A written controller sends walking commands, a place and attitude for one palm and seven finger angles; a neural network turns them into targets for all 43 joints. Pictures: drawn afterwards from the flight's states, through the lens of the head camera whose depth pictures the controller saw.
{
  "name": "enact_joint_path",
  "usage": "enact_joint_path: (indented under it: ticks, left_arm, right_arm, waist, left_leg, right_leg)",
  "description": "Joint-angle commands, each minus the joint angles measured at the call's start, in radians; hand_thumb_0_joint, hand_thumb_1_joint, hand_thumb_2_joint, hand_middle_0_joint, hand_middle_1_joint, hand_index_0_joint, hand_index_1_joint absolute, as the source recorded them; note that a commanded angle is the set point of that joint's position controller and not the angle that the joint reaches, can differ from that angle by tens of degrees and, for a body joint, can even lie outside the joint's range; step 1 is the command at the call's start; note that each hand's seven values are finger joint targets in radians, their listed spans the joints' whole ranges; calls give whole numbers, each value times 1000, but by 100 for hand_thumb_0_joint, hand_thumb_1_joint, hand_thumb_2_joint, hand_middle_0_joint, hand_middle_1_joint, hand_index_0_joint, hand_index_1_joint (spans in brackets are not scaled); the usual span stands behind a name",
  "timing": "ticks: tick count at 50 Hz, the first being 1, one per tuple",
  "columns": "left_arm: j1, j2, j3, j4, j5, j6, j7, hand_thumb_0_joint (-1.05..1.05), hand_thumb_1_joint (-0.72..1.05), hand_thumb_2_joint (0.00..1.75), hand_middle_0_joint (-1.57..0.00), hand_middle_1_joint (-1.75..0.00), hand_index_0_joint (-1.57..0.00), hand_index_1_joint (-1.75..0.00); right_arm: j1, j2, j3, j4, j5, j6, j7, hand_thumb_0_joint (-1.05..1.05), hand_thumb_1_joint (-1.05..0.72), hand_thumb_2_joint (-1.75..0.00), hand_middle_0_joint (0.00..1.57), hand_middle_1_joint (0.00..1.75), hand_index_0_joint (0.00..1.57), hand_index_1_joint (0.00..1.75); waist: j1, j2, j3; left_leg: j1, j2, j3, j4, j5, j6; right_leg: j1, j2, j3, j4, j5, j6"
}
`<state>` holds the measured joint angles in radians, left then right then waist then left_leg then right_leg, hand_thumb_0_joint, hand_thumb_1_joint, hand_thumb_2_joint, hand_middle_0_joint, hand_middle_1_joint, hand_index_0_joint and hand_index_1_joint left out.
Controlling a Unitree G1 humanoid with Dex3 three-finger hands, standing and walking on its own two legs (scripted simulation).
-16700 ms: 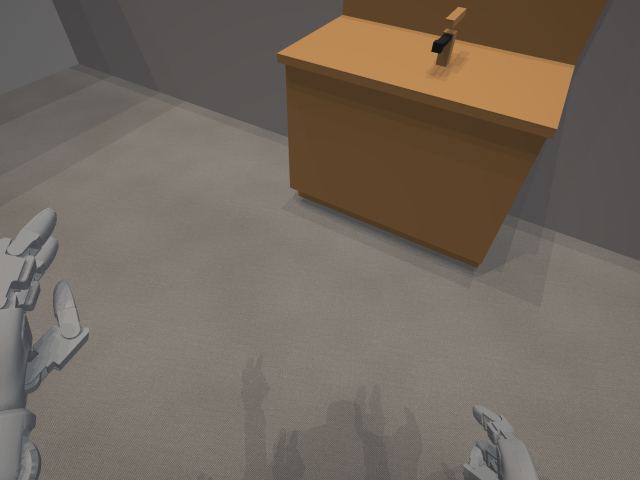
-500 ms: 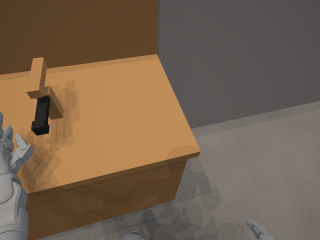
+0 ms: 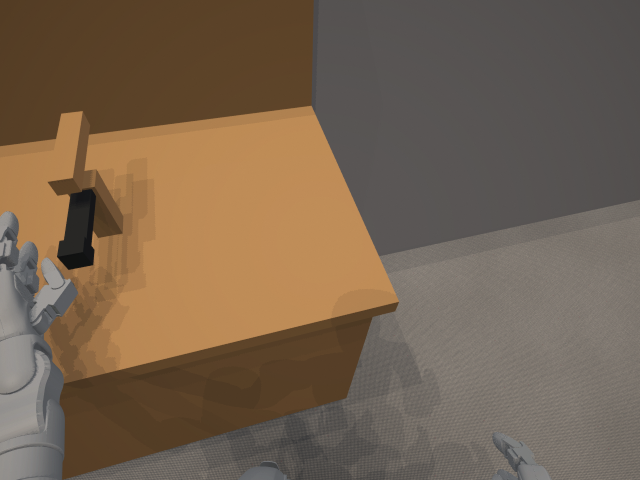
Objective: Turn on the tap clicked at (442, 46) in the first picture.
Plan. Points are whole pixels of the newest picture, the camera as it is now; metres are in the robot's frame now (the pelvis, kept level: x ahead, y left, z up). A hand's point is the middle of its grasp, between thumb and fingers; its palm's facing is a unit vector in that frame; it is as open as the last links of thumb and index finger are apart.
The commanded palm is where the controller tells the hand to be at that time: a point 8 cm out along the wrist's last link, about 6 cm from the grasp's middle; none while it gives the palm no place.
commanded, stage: push the lever round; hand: left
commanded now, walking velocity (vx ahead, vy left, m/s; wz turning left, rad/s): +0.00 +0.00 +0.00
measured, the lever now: (76, 253) +0.36 +0.32 +0.07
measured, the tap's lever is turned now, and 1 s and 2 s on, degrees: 0 12 36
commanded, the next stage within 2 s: none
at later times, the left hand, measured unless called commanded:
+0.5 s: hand (86, 288) +0.32 +0.30 +0.06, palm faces +0.55 -0.83 -0.08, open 7.7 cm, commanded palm +0.27 +0.32 +0.07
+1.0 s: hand (112, 283) +0.33 +0.27 +0.06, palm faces +0.64 -0.76 -0.08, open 7.6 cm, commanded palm +0.28 +0.29 +0.07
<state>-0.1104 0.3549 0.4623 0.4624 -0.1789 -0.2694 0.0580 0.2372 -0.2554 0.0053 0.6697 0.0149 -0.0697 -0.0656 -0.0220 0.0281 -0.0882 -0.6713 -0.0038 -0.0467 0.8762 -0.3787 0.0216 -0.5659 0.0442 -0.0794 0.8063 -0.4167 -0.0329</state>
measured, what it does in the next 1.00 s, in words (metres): stands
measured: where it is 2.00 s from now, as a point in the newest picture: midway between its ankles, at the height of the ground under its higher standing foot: outside the picture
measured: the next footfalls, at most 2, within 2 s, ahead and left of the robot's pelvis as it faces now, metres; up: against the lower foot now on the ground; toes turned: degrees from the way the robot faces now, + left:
none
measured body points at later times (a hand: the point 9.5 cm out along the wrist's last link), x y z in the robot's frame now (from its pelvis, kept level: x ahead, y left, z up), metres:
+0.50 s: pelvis +0.00 +0.00 +0.00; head +0.04 +0.01 +0.45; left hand +0.28 +0.34 +0.07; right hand +0.14 -0.25 -0.10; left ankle +0.03 +0.10 -0.70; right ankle -0.01 -0.10 -0.70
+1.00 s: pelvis +0.00 +0.00 +0.00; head +0.03 +0.00 +0.45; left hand +0.29 +0.31 +0.07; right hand +0.15 -0.25 -0.11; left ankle +0.03 +0.10 -0.70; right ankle -0.01 -0.10 -0.70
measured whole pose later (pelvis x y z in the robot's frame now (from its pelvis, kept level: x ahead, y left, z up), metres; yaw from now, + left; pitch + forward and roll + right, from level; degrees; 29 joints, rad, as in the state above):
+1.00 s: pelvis +0.00 +0.00 +0.00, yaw +1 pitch +9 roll -3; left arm -0.12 0.19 0.30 0.37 -0.08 -0.24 0.39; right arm 0.21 -0.23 0.00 0.68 -0.01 -0.02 -0.04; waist -0.01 0.04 -0.10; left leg -0.66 -0.01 -0.06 0.89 -0.38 0.02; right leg -0.56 0.04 -0.09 0.83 -0.43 -0.04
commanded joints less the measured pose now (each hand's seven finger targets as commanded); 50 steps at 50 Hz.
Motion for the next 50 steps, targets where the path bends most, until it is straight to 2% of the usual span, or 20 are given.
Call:
enact_joint_path:
  ticks: [1,2,5,11,15,18,20,21,23,25,26,30,32,35,36,40,41,45,49,50]
  left_arm:
    - [-180,256,63,-216,-7,-72,16,0,90,90,-15,-15,-15,-15]
    - [-191,249,55,-228,-10,-75,12,0,90,90,-15,-15,-15,-15]
    - [-182,256,62,-248,-2,-79,27,0,90,90,-15,-15,-15,-15]
    - [-205,224,35,-260,3,-89,45,0,90,90,-15,-15,-15,-15]
    - [-211,222,18,-271,19,-89,52,0,90,90,-15,-15,-15,-15]
    - [-217,168,-22,-298,11,-91,64,0,90,90,-15,-15,-15,-15]
    - [-195,177,-4,-299,19,-89,91,0,90,90,-15,-15,-15,-15]
    - [-198,121,-53,-308,21,-87,98,0,90,90,-15,-15,-15,-15]
    - [-234,131,-46,-287,26,-81,118,0,90,90,-15,-15,-15,-15]
    - [-205,155,-22,-288,44,-75,142,0,90,90,-15,-15,-15,-15]
    - [-233,107,-72,-317,49,-76,147,0,90,90,-15,-15,-15,-15]
    - [-202,109,-63,-311,69,-68,191,0,90,90,-15,-15,-15,-15]
    - [-260,63,-109,-330,70,-69,207,0,90,90,-15,-15,-15,-15]
    - [-223,106,-60,-301,83,-61,237,0,90,90,-15,-15,-15,-15]
    - [-264,52,-114,-323,84,-63,240,0,90,90,-15,-15,-15,-15]
    - [-259,70,-94,-313,101,-55,274,0,90,90,-15,-15,-15,-15]
    - [-276,36,-126,-323,101,-55,279,0,90,90,-15,-15,-15,-15]
    - [-265,36,-122,-322,114,-55,314,0,90,90,-15,-15,-15,-15]
    - [-309,-20,-179,-329,124,-52,344,0,90,90,-15,-15,-15,-15]
    - [-310,12,-146,-317,134,-49,360,0,90,90,-15,-15,-15,-15]
  right_arm:
    - [-19,-157,-53,-115,6,-33,-5,0,-90,-90,20,30,20,30]
    - [-19,-158,-56,-116,7,-34,-5,0,-90,-90,20,30,20,30]
    - [-21,-157,-57,-108,6,-35,-6,0,-90,-90,20,30,20,30]
    - [-22,-155,-58,-104,4,-33,-4,0,-90,-90,20,30,20,30]
    - [-31,-153,-56,-101,4,-31,-4,0,-90,-90,20,30,20,30]
    - [-38,-149,-59,-111,4,-38,0,0,-90,-90,20,30,20,30]
    - [-38,-147,-58,-105,2,-36,0,0,-90,-90,20,30,20,30]
    - [-42,-143,-56,-115,1,-38,4,0,-90,-90,20,30,20,30]
    - [-44,-147,-56,-109,1,-35,4,0,-90,-90,20,30,20,30]
    - [-49,-145,-56,-106,-1,-29,3,0,-90,-90,20,30,20,30]
    - [-55,-139,-53,-116,-2,-28,7,0,-90,-90,20,30,20,30]
    - [-58,-140,-54,-112,-9,-23,9,0,-90,-90,20,30,20,30]
    - [-68,-134,-52,-117,-8,-21,10,0,-90,-90,20,30,20,30]
    - [-66,-137,-53,-111,-12,-11,10,0,-90,-90,20,30,20,30]
    - [-70,-130,-49,-119,-11,-9,13,0,-90,-90,20,30,20,30]
    - [-72,-131,-51,-110,-16,-3,13,0,-90,-90,20,30,20,30]
    - [-77,-127,-49,-119,-15,0,15,0,-90,-90,20,30,20,30]
    - [-76,-128,-53,-112,-21,5,17,0,-90,-90,20,30,20,30]
    - [-88,-122,-51,-119,-21,8,21,0,-90,-90,20,30,20,30]
    - [-87,-125,-52,-108,-21,13,19,0,-90,-90,20,30,20,30]
  waist:
    - [10,64,-239]
    - [7,46,-248]
    - [10,82,-242]
    - [1,46,-250]
    - [0,81,-241]
    - [0,73,-267]
    - [7,72,-250]
    - [0,60,-260]
    - [-7,35,-236]
    - [6,62,-238]
    - [-5,78,-244]
    - [6,58,-242]
    - [-8,52,-248]
    - [7,44,-247]
    - [-8,39,-250]
    - [1,54,-243]
    - [-7,47,-255]
    - [1,46,-269]
    - [-12,33,-257]
    - [-7,46,-243]
  left_leg:
    - [200,-5,-32,-129,231,8]
    - [205,-3,-32,-127,236,8]
    - [220,-1,-36,-128,241,4]
    - [211,-1,-36,-126,231,4]
    - [222,0,-38,-123,226,3]
    - [242,0,-39,-125,226,0]
    - [239,2,-47,-128,236,-4]
    - [242,-1,-44,-127,233,-2]
    - [219,-1,-46,-124,205,-1]
    - [216,-3,-40,-123,211,-1]
    - [229,-3,-41,-126,215,-4]
    - [228,-1,-50,-125,209,-5]
    - [233,-2,-48,-122,200,-5]
    - [213,-4,-44,-120,202,-4]
    - [220,-7,-43,-119,212,-4]
    - [216,-5,-44,-116,196,-4]
    - [218,-8,-40,-115,198,-2]
    - [222,-7,-43,-110,213,-4]
    - [219,-6,-45,-110,190,-4]
    - [213,-5,-50,-114,171,-5]
  right_leg:
    - [72,-5,42,-113,243,5]
    - [75,-4,41,-113,249,6]
    - [63,-4,41,-110,239,4]
    - [61,-6,41,-104,236,6]
    - [50,-5,43,-105,224,3]
    - [50,-5,39,-105,222,4]
    - [53,-4,35,-105,222,1]
    - [51,-6,34,-102,224,4]
    - [36,-5,34,-105,209,5]
    - [52,-8,39,-106,215,2]
    - [44,-10,35,-102,216,2]
    - [44,-6,34,-103,203,-1]
    - [38,-9,34,-102,204,1]
    - [55,-8,36,-103,209,-1]
    - [55,-12,33,-100,224,1]
    - [50,-11,36,-104,209,-1]
    - [53,-13,37,-103,216,0]
    - [61,-12,37,-99,228,-1]
    - [45,-14,34,-101,207,0]
    - [40,-14,37,-106,185,-2]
